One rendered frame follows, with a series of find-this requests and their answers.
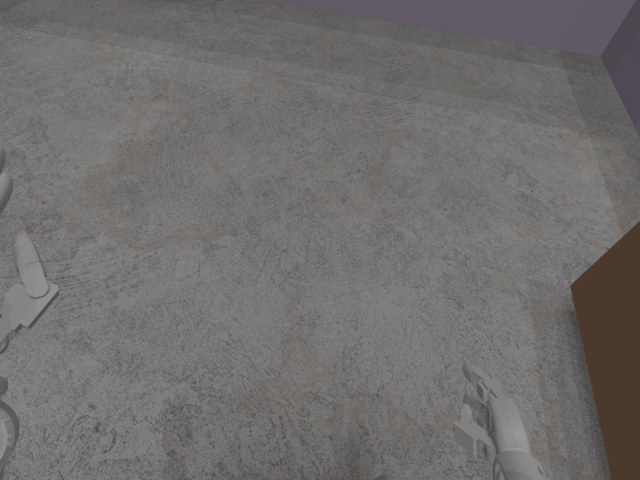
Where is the robot left hand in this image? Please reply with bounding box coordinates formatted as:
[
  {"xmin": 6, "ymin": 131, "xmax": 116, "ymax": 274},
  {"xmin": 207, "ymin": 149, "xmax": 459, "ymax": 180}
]
[{"xmin": 0, "ymin": 145, "xmax": 59, "ymax": 354}]

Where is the robot right hand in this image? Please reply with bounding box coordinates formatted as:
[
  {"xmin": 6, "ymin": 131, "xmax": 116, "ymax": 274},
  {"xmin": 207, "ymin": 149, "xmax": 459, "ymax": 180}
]
[{"xmin": 454, "ymin": 363, "xmax": 532, "ymax": 465}]

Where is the right robot forearm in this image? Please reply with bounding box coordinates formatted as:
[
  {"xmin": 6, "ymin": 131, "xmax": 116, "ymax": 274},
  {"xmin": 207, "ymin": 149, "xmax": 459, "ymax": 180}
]
[{"xmin": 493, "ymin": 450, "xmax": 548, "ymax": 480}]

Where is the counter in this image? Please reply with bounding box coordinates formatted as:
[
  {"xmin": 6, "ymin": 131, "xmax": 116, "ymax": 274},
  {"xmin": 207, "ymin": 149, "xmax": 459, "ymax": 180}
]
[{"xmin": 570, "ymin": 221, "xmax": 640, "ymax": 480}]

